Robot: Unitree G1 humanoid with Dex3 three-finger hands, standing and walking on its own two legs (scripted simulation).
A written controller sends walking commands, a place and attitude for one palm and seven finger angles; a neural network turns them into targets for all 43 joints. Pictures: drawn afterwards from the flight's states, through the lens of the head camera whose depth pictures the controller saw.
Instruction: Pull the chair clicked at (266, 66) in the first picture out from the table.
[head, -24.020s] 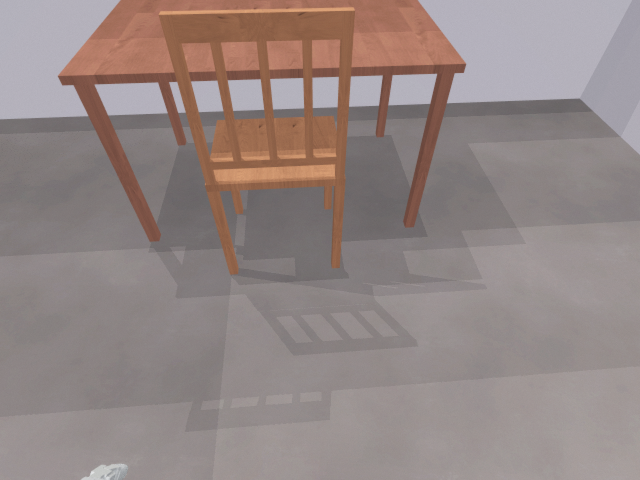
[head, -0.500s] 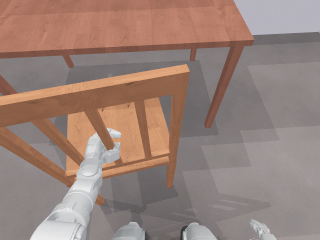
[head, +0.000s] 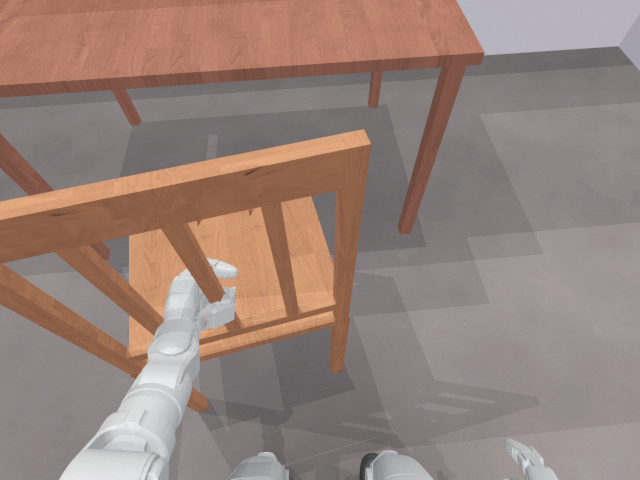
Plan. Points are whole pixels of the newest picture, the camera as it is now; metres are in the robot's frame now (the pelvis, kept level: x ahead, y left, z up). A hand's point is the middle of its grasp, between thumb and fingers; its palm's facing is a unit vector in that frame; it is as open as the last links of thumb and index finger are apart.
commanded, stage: step backward, pulling the chair out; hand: left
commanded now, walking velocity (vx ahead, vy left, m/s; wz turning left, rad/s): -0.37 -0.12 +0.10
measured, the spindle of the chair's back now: (210, 285) +0.37 +0.16 -0.05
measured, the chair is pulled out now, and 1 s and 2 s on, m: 0.31 0.55 0.59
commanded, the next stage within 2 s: stop walking, hand still on the chair in 0.76 s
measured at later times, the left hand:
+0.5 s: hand (222, 392) +0.23 +0.13 -0.06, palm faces +0.02 -0.98 -0.19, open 5.4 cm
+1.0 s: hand out of the picture +0.11 +0.13 -0.06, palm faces +0.00 -0.99 -0.17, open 5.4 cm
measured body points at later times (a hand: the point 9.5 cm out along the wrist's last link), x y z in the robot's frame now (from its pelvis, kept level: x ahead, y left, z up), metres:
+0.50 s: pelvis -0.12 +0.00 +0.00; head -0.05 -0.02 +0.44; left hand +0.22 +0.18 -0.05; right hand -0.01 -0.27 -0.13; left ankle -0.11 +0.13 -0.73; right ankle -0.05 -0.13 -0.73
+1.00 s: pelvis -0.21 +0.00 +0.00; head -0.16 -0.01 +0.45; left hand +0.10 +0.18 -0.05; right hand -0.12 -0.26 -0.12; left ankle -0.18 +0.13 -0.73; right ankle -0.14 -0.14 -0.72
